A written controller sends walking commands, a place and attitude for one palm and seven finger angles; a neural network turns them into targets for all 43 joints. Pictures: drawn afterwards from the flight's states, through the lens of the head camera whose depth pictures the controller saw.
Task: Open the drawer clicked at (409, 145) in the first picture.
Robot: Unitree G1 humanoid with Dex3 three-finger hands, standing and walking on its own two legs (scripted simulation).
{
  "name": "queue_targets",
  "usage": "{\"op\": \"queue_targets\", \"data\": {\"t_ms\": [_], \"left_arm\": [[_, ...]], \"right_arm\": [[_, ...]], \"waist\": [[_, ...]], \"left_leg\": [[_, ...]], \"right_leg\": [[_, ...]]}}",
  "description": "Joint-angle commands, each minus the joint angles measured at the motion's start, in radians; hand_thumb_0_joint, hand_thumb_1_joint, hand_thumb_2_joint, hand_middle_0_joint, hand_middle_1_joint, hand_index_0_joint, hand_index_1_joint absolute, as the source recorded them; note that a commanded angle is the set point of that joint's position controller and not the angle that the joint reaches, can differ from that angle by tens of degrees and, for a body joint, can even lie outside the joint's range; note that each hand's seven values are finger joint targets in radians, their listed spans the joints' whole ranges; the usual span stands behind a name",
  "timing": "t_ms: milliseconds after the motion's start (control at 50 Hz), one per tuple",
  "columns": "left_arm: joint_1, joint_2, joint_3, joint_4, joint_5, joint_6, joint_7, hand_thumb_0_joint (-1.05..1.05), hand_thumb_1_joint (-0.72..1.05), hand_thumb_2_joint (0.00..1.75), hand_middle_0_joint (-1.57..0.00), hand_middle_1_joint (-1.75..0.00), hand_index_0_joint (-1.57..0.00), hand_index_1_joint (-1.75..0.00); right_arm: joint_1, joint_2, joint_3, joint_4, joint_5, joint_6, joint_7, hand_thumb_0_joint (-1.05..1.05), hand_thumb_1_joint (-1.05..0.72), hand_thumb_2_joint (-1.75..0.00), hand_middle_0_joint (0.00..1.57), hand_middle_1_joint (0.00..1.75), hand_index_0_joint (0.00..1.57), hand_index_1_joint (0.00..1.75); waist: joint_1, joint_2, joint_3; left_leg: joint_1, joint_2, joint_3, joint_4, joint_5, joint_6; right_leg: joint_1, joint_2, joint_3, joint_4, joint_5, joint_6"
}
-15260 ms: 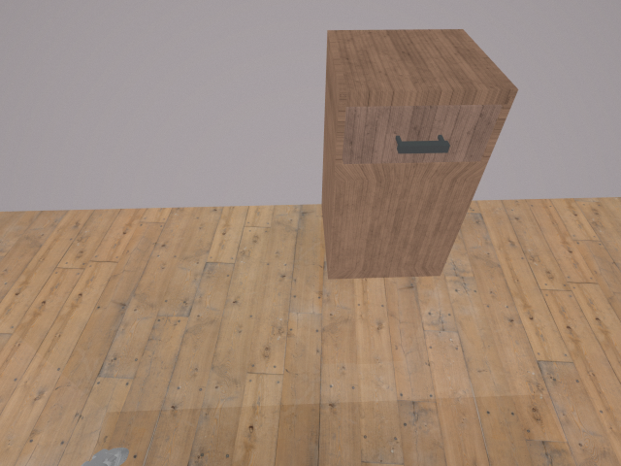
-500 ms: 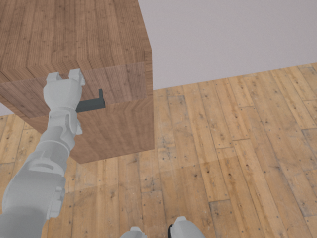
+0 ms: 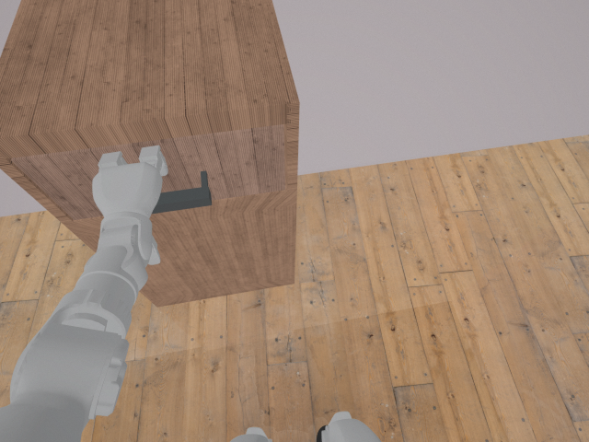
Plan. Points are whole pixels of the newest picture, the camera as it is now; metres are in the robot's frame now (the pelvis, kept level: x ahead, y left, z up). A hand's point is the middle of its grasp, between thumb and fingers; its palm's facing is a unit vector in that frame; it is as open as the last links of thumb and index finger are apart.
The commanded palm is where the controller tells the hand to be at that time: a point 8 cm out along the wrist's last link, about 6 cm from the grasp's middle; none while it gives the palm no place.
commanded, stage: move the hooked fingers above the handle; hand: left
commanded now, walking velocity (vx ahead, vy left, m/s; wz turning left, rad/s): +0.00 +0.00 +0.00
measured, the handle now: (169, 191) +0.52 +0.20 -0.06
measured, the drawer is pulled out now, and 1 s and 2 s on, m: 0.00 0.00 0.00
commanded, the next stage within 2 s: lower the fingers behind the handle in 2.00 s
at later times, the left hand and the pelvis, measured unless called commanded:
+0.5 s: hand (148, 208) +0.45 +0.21 -0.01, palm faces -0.07 -0.02 -1.00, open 13.8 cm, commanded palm +0.44 +0.20 +0.05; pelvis +0.01 -0.01 +0.01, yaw -1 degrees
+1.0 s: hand (159, 196) +0.47 +0.20 -0.01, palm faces -0.08 -0.01 -1.00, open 13.7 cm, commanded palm +0.45 +0.20 +0.05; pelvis +0.00 -0.01 +0.00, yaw -1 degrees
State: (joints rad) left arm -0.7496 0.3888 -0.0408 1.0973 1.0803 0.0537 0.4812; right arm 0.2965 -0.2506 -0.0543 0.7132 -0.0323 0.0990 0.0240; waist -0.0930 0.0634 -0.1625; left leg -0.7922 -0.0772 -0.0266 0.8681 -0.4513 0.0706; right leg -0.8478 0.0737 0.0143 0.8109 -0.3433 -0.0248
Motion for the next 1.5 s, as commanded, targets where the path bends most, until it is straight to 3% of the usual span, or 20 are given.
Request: {"op": "queue_targets", "data": {"t_ms": [0,140,220,300,420,480,540,600,680,760,840,880,1000,1080,1140,1200,1280,1340,1400,1480], "left_arm": [[-0.453,0.166,0.001,-0.217,-0.011,-0.018,0.009,0.0,-0.5,0.3,-0.3,-1.2,-0.3,-1.2],[-0.457,0.129,-0.027,-0.156,0.006,-0.034,0.01,0.0,-0.5,0.3,-0.3,-1.2,-0.3,-1.2],[-0.402,0.246,0.081,-0.143,0.003,-0.005,0.036,0.0,-0.5,0.3,-0.3,-1.2,-0.3,-1.2],[-0.344,0.278,0.099,-0.165,0.01,0.023,0.042,0.0,-0.5,0.3,-0.3,-1.2,-0.3,-1.2],[-0.356,0.222,0.056,-0.252,-0.006,-0.01,0.007,0.0,-0.5,0.3,-0.3,-1.2,-0.3,-1.2],[-0.372,0.221,0.044,-0.245,-0.008,-0.039,-0.005,0.0,-0.5,0.3,-0.3,-1.2,-0.3,-1.2],[-0.452,0.158,-0.015,-0.262,0.003,-0.07,0.002,0.0,-0.5,0.3,-0.3,-1.2,-0.3,-1.2],[-0.476,0.195,0.012,-0.24,0.012,-0.073,0.024,0.0,-0.5,0.3,-0.3,-1.2,-0.3,-1.2],[-0.489,0.177,0.0,-0.154,0.013,-0.03,0.05,0.0,-0.5,0.3,-0.3,-1.2,-0.3,-1.2],[-0.468,0.26,0.057,-0.111,0.004,0.028,0.049,0.0,-0.5,0.3,-0.3,-1.2,-0.3,-1.2],[-0.442,0.261,0.053,-0.089,-0.002,0.046,0.013,0.0,-0.5,0.3,-0.3,-1.2,-0.3,-1.2],[-0.419,0.249,0.04,-0.088,-0.008,0.045,-0.001,0.0,-0.5,0.3,-0.3,-1.2,-0.3,-1.2],[-0.377,0.279,0.064,-0.125,-0.016,-0.004,-0.031,0.0,-0.5,0.3,-0.3,-1.2,-0.3,-1.2],[-0.421,0.305,0.086,-0.212,0.006,-0.073,-0.016,0.0,-0.5,0.3,-0.3,-1.2,-0.3,-1.2],[-0.465,0.282,0.077,-0.245,0.013,-0.099,0.013,0.0,-0.5,0.3,-0.3,-1.2,-0.3,-1.2],[-0.455,0.274,0.077,-0.204,0.013,-0.078,0.04,0.0,-0.5,0.3,-0.3,-1.2,-0.3,-1.2],[-0.484,0.195,0.021,-0.195,0.005,-0.036,0.047,0.0,-0.5,0.3,-0.3,-1.2,-0.3,-1.2],[-0.492,0.209,0.022,-0.15,-0.009,-0.004,0.024,0.0,-0.5,0.3,-0.3,-1.2,-0.3,-1.2],[-0.47,0.212,0.013,-0.122,-0.013,0.011,0.001,0.0,-0.5,0.3,-0.3,-1.2,-0.3,-1.2],[-0.414,0.177,-0.003,-0.133,-0.008,-0.01,-0.022,0.0,-0.5,0.3,-0.3,-1.2,-0.3,-1.2]], "right_arm": [[0.147,-0.151,-0.054,-0.052,0.002,-0.021,-0.023,0.0,-0.9,-0.9,0.2,0.3,0.2,0.3],[0.149,-0.146,-0.045,-0.038,0.0,-0.026,-0.023,0.0,-0.9,-0.9,0.2,0.3,0.2,0.3],[0.132,-0.152,-0.034,-0.047,-0.01,-0.015,-0.018,0.0,-0.9,-0.9,0.2,0.3,0.2,0.3],[0.118,-0.147,-0.028,-0.071,-0.006,-0.007,-0.018,0.0,-0.9,-0.9,0.2,0.3,0.2,0.3],[0.119,-0.142,-0.047,-0.077,0.004,-0.017,-0.031,0.0,-0.9,-0.9,0.2,0.3,0.2,0.3],[0.13,-0.145,-0.05,-0.058,0.01,-0.025,-0.04,0.0,-0.9,-0.9,0.2,0.3,0.2,0.3],[0.139,-0.137,-0.054,-0.044,0.01,-0.042,-0.043,0.0,-0.9,-0.9,0.2,0.3,0.2,0.3],[0.139,-0.141,-0.052,-0.031,0.003,-0.045,-0.042,0.0,-0.9,-0.9,0.2,0.3,0.2,0.3],[0.135,-0.142,-0.043,-0.024,0.0,-0.049,-0.033,0.0,-0.9,-0.9,0.2,0.3,0.2,0.3],[0.13,-0.151,-0.031,-0.04,0.0,-0.04,-0.029,0.0,-0.9,-0.9,0.2,0.3,0.2,0.3],[0.139,-0.156,-0.028,-0.054,0.006,-0.035,-0.032,0.0,-0.9,-0.9,0.2,0.3,0.2,0.3],[0.137,-0.156,-0.028,-0.06,0.009,-0.033,-0.038,0.0,-0.9,-0.9,0.2,0.3,0.2,0.3],[0.141,-0.156,-0.028,-0.061,0.014,-0.04,-0.046,0.0,-0.9,-0.9,0.2,0.3,0.2,0.3],[0.156,-0.153,-0.038,-0.051,0.005,-0.053,-0.047,0.0,-0.9,-0.9,0.2,0.3,0.2,0.3],[0.167,-0.149,-0.047,-0.037,-0.002,-0.06,-0.043,0.0,-0.9,-0.9,0.2,0.3,0.2,0.3],[0.166,-0.153,-0.048,-0.023,-0.004,-0.058,-0.035,0.0,-0.9,-0.9,0.2,0.3,0.2,0.3],[0.173,-0.153,-0.055,-0.02,-0.002,-0.055,-0.022,0.0,-0.9,-0.9,0.2,0.3,0.2,0.3],[0.18,-0.16,-0.05,-0.017,0.001,-0.043,-0.022,0.0,-0.9,-0.9,0.2,0.3,0.2,0.3],[0.168,-0.161,-0.042,-0.025,0.007,-0.038,-0.027,0.0,-0.9,-0.9,0.2,0.3,0.2,0.3],[0.164,-0.154,-0.039,-0.041,0.009,-0.036,-0.029,0.0,-0.9,-0.9,0.2,0.3,0.2,0.3]], "waist": [[-0.042,0.001,-0.466],[-0.045,0.023,-0.368],[0.004,0.011,-0.442],[0.026,-0.026,-0.459],[-0.006,-0.047,-0.478],[-0.024,-0.058,-0.43],[-0.05,0.009,-0.393],[-0.05,0.032,-0.418],[-0.055,0.047,-0.388],[-0.023,0.026,-0.453],[-0.025,-0.025,-0.454],[-0.034,-0.071,-0.443],[-0.02,-0.075,-0.411],[-0.014,0.008,-0.47],[-0.032,0.046,-0.487],[-0.038,0.038,-0.469],[-0.047,0.071,-0.489],[-0.058,0.027,-0.477],[-0.056,-0.011,-0.423],[-0.036,0.012,-0.406]], "left_leg": [[0.328,0.065,-0.036,-0.076,0.56,-0.06],[0.298,0.066,-0.05,-0.081,0.527,-0.07],[0.234,0.052,-0.021,-0.074,0.556,-0.06],[0.168,0.044,0.012,-0.085,0.521,-0.039],[0.215,0.05,0.013,-0.091,0.526,-0.027],[0.205,0.048,0.006,-0.098,0.455,-0.024],[0.238,0.049,-0.007,-0.095,0.431,-0.029],[0.26,0.048,-0.016,-0.076,0.437,-0.039],[0.224,0.045,-0.019,-0.072,0.424,-0.047],[0.18,0.036,0.002,-0.072,0.438,-0.039],[0.16,0.04,0.007,-0.078,0.451,-0.03],[0.134,0.038,0.017,-0.082,0.42,-0.021],[0.094,0.036,0.024,-0.085,0.378,-0.016],[0.158,0.043,0.006,-0.065,0.425,-0.024],[0.208,0.05,-0.008,-0.046,0.469,-0.034],[0.219,0.053,-0.018,-0.04,0.489,-0.046],[0.296,0.061,-0.034,-0.042,0.562,-0.064],[0.288,0.061,-0.033,-0.05,0.556,-0.06],[0.237,0.054,-0.019,-0.073,0.49,-0.044],[0.266,0.059,-0.025,-0.081,0.535,-0.05]], "right_leg": [[0.262,-0.014,-0.025,-0.069,0.332,-0.015],[0.18,-0.012,-0.037,-0.065,0.269,-0.025],[0.292,-0.017,-0.018,-0.039,0.369,-0.028],[0.399,-0.024,0.004,-0.043,0.444,-0.021],[0.424,-0.03,0.019,-0.071,0.479,-0.011],[0.388,-0.03,0.017,-0.086,0.41,-0.009],[0.299,-0.03,0.005,-0.09,0.337,-0.015],[0.253,-0.025,-0.003,-0.076,0.306,-0.02],[0.214,-0.02,-0.017,-0.062,0.278,-0.023],[0.308,-0.023,-0.005,-0.047,0.349,-0.018],[0.359,-0.024,0.002,-0.051,0.395,-0.012],[0.389,-0.026,0.013,-0.066,0.408,-0.004],[0.406,-0.034,0.032,-0.071,0.406,-0.002],[0.345,-0.03,0.023,-0.045,0.382,-0.012],[0.278,-0.025,0.007,-0.034,0.361,-0.015],[0.238,-0.018,-0.008,-0.028,0.341,-0.017],[0.202,-0.012,-0.027,-0.035,0.333,-0.018],[0.225,-0.01,-0.027,-0.048,0.343,-0.013],[0.267,-0.014,-0.018,-0.067,0.348,-0.012],[0.256,-0.012,-0.021,-0.069,0.345,-0.017]]}}
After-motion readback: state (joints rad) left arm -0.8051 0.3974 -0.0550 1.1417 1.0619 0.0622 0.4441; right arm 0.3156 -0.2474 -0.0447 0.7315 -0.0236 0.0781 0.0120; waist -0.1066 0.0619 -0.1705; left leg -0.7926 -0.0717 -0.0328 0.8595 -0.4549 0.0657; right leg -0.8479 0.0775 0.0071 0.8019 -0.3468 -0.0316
